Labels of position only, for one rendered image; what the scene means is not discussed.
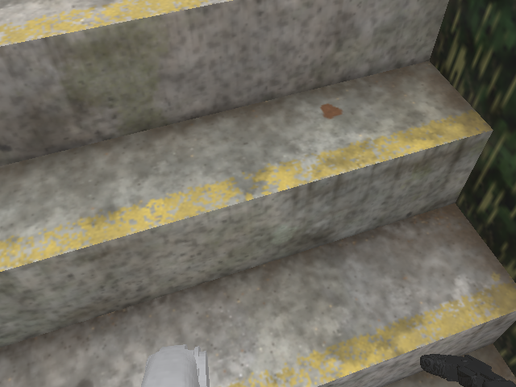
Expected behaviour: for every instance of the right robot hand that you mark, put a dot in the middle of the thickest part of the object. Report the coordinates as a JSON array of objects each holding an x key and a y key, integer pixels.
[{"x": 467, "y": 370}]

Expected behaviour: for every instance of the left robot thigh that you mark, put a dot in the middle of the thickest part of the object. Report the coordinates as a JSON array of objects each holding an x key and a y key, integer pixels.
[{"x": 176, "y": 366}]

